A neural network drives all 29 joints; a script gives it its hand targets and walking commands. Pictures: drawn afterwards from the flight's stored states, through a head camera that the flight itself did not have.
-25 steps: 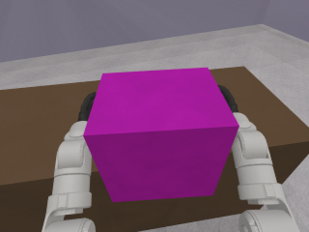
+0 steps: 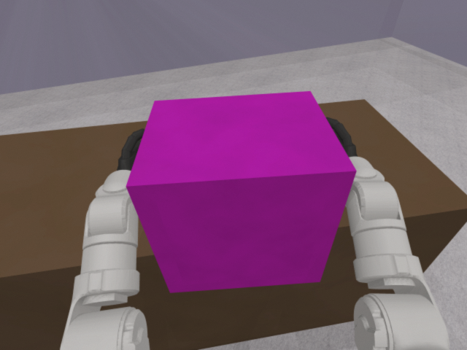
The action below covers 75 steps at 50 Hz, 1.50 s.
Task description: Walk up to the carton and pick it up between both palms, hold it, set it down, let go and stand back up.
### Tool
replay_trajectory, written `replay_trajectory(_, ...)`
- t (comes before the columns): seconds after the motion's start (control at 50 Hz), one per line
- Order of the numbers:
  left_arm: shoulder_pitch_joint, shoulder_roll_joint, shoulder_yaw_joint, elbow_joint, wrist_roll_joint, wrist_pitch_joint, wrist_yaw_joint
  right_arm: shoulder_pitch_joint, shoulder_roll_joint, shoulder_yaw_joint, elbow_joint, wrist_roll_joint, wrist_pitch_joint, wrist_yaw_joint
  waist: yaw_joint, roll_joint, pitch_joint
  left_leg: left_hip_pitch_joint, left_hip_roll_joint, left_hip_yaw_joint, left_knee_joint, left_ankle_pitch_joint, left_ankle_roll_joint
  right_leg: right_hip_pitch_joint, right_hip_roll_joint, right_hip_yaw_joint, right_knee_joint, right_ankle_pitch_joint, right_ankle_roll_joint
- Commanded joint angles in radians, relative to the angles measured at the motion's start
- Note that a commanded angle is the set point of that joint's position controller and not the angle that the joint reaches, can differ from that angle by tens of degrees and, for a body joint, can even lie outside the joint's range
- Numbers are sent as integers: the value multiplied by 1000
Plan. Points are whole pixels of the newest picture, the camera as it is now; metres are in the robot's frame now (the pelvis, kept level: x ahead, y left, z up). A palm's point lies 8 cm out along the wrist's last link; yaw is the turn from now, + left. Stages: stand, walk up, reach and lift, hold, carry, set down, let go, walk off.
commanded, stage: reach and lift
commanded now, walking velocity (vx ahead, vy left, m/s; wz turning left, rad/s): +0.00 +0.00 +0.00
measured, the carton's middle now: (239, 193) +0.36 +0.01 +0.14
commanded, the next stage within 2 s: hold in 0.06 s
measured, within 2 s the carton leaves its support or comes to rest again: neither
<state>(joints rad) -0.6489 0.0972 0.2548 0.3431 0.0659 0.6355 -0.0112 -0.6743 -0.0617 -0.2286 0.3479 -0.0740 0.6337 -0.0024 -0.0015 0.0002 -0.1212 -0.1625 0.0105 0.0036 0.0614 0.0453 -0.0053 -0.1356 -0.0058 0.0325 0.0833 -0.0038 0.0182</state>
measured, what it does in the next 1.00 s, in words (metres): stands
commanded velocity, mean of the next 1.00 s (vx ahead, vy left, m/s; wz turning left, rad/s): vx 0.00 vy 0.00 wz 0.00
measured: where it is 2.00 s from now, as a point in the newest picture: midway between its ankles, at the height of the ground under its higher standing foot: outside the picture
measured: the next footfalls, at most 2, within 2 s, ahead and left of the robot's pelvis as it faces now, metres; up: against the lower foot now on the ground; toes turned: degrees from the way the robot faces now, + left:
none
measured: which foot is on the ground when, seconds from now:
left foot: down 0.00-1.00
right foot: down 0.00-1.00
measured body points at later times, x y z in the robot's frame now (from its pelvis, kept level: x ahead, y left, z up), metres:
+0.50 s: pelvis +0.01 +0.00 +0.00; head -0.01 +0.00 +0.45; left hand +0.39 +0.18 +0.17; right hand +0.40 -0.18 +0.18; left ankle +0.04 +0.12 -0.75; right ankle +0.02 -0.13 -0.75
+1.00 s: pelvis +0.00 +0.00 +0.00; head -0.02 +0.00 +0.45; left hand +0.39 +0.17 +0.18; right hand +0.39 -0.19 +0.18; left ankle +0.04 +0.12 -0.75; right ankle +0.02 -0.13 -0.75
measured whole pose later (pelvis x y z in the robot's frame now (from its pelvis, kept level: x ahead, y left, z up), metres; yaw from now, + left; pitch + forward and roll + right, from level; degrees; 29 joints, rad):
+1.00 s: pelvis +0.00 +0.00 +0.00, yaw -1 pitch +3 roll +0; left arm -0.63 0.08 0.24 0.26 0.05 0.69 0.01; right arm -0.63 -0.07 -0.22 0.24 -0.05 0.69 -0.01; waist -0.01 0.01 -0.13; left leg -0.13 0.02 0.01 0.03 0.06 -0.01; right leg -0.12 0.00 0.04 0.06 0.01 0.01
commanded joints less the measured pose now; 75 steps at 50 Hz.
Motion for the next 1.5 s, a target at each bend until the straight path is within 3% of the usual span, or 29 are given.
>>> replay_trajectory(0.0,-676,-520,-436,-255,-148,-69,-122,-626,509,408,-254,120,-68,111,-10,7,-493,327,-50,-6,52,170,-26,64,62,-39,4,141,16)
replay_trajectory(0.04,-686,-536,-476,-305,-169,-66,-116,-632,512,443,-314,144,-64,107,-18,-8,-554,372,-51,-9,50,216,-26,88,58,-27,2,189,19)
replay_trajectory(0.08,-678,-545,-516,-349,-172,-58,-110,-627,539,488,-354,175,-53,99,-10,41,-549,327,-47,-18,53,221,-34,104,58,-16,4,210,0)
replay_trajectory(0.14,-633,-536,-506,-338,-174,-27,-88,-626,499,491,-391,178,-30,88,2,-9,-521,320,-56,5,55,228,-28,109,61,-21,23,240,16)
replay_trajectory(0.18,-616,-530,-487,-336,-173,-14,-82,-601,488,490,-369,175,-16,92,11,-13,-510,314,-51,3,57,211,-39,103,63,-30,19,212,7)
replay_trajectory(0.22,-586,-512,-461,-315,-139,-2,-81,-577,478,455,-332,153,-6,98,15,41,-458,295,-52,10,46,171,-44,96,60,-24,-2,165,3)
replay_trajectory(0.28,-598,-485,-441,-312,-139,19,-79,-569,434,420,-311,132,8,102,-2,0,-401,289,-50,14,35,100,-37,45,62,-36,-15,107,16)
replay_trajectory(0.34,-599,-467,-428,-329,-125,17,-79,-554,435,402,-296,128,8,101,4,-6,-432,302,-55,11,49,158,-42,63,61,-17,0,170,11)
replay_trajectory(0.38,-594,-466,-416,-306,-125,20,-83,-551,427,380,-306,136,8,98,-7,49,-406,306,-54,23,40,147,-39,66,57,-27,-2,168,15)
replay_trajectory(0.42,-596,-456,-416,-300,-118,21,-86,-560,434,395,-289,136,9,96,4,51,-411,283,-53,24,38,131,-40,81,55,-25,-9,155,9)
replay_trajectory(0.48,-606,-464,-422,-327,-128,12,-99,-551,465,403,-279,125,6,107,5,-5,-405,286,-52,9,34,107,-27,89,52,-28,-1,150,10)
replay_trajectory(0.54,-608,-498,-435,-344,-145,-3,-103,-544,479,406,-319,118,-4,103,-20,4,-467,309,-51,6,27,146,-31,115,55,-35,-6,174,27)
replay_trajectory(0.6,-587,-500,-444,-323,-142,-7,-105,-577,463,434,-346,129,-8,104,-12,-18,-461,330,-57,11,34,152,-32,99,57,-32,-15,196,19)
replay_trajectory(0.7,-633,-502,-479,-362,-156,-11,-105,-572,493,445,-346,146,-9,103,-26,7,-473,303,-52,1,11,106,-19,112,54,-30,-6,162,21)
replay_trajectory(0.78,-634,-479,-443,-333,-123,-10,-113,-545,482,409,-297,131,-4,102,-16,44,-405,270,-49,5,2,67,-32,104,58,-36,-24,120,11)
replay_trajectory(0.84,-619,-489,-433,-283,-135,-6,-113,-575,479,410,-293,112,-2,111,-25,-9,-368,267,-50,2,8,14,-26,52,57,-34,-19,65,11)
replay_trajectory(0.9,-619,-483,-415,-271,-117,4,-107,-601,457,394,-310,127,-7,116,-9,-10,-408,263,-44,7,12,47,-25,43,57,-39,-19,84,11)
replay_trajectory(0.92,-600,-491,-411,-269,-116,6,-108,-609,444,408,-329,134,-9,117,9,26,-382,257,-50,17,16,41,-28,33,57,-37,-20,69,18)
replay_trajectory(0.96,-626,-485,-409,-271,-126,1,-108,-607,455,399,-295,124,-2,115,9,-19,-396,243,-39,2,21,46,-16,37,63,-40,-3,65,22)
replay_trajectory(1.02,-614,-464,-391,-260,-118,-4,-107,-565,421,365,-235,86,-2,117,-14,-30,-398,305,-50,12,18,14,-16,47,59,-35,-18,32,19)
replay_trajectory(1.08,-620,-478,-396,-248,-108,-6,-112,-563,444,363,-237,105,-18,122,-13,33,-365,284,-50,17,14,50,-34,39,59,-37,-25,64,10)
replay_trajectory(1.12,-640,-482,-412,-280,-116,-15,-108,-594,457,383,-261,126,-26,122,1,42,-372,274,-48,8,22,83,-30,37,55,-36,-19,88,9)
replay_trajectory(1.14,-646,-489,-411,-274,-123,-17,-108,-603,468,388,-272,128,-30,122,-7,13,-414,292,-45,4,21,75,-23,48,56,-33,-19,87,14)
replay_trajectory(1.22,-679,-487,-454,-340,-149,-16,-106,-590,444,384,-297,128,-24,107,-33,46,-480,314,-42,5,36,134,-33,73,58,-31,-16,144,6)
replay_trajectory(1.24,-659,-489,-444,-314,-148,-14,-107,-594,447,391,-294,127,-19,106,-17,37,-493,350,-42,4,34,158,-30,62,57,-34,-15,150,14)
replay_trajectory(1.32,-620,-480,-425,-305,-148,-8,-105,-576,446,391,-317,115,-11,107,-22,-7,-443,340,-40,-1,26,167,-26,77,60,-40,-19,168,12)
replay_trajectory(1.36,-613,-478,-414,-317,-138,-1,-104,-548,458,387,-300,127,-6,111,-7,41,-418,320,-54,7,18,152,-28,102,57,-36,-17,171,9)
replay_trajectory(1.4,-585,-474,-407,-299,-136,3,-100,-569,439,399,-349,126,-6,111,-13,-6,-431,322,-50,-4,6,173,-31,124,58,-42,-21,201,14)
replay_trajectory(1.48,-602,-474,-435,-340,-152,5,-99,-554,450,411,-341,129,6,110,-18,-16,-444,325,-51,2,1,175,-25,137,61,-39,-12,222,29)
